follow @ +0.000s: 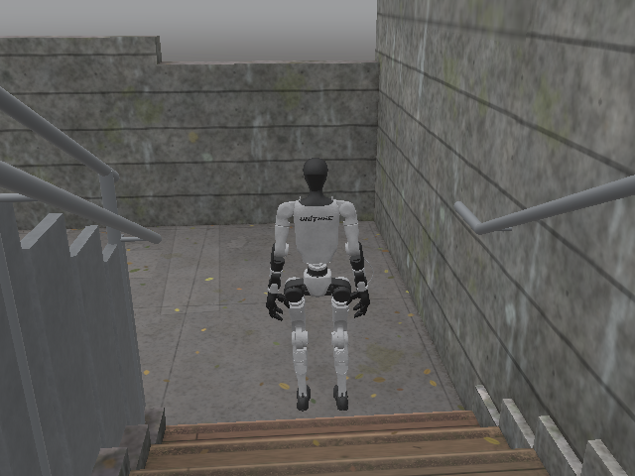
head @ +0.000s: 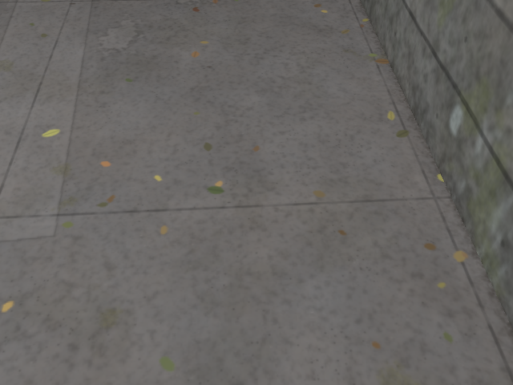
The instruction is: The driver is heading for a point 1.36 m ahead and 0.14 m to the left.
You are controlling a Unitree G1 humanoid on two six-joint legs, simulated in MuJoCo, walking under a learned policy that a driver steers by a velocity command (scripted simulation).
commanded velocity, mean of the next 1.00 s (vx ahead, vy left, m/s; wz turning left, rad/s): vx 0.37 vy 0.00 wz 0.00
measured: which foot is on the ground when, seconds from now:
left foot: down 0.00-0.38, up 0.40-0.84, down 0.86-1.00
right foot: down 0.00-0.10, up 0.12-0.36, down 0.38-0.88, up 0.90-1.00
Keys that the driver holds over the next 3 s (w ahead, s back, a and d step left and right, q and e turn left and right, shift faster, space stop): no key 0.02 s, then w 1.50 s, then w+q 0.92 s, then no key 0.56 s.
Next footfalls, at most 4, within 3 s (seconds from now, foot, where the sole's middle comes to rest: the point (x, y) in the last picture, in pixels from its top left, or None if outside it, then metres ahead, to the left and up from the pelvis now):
0.38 right None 0.13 -0.13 -0.78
0.86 left None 0.47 0.00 -0.78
1.42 right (317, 299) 0.78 -0.16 -0.78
1.98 left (256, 226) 1.05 0.02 -0.78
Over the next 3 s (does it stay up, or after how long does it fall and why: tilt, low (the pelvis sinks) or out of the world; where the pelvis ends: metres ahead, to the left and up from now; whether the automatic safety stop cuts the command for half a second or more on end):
stays up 1.30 0.06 0.00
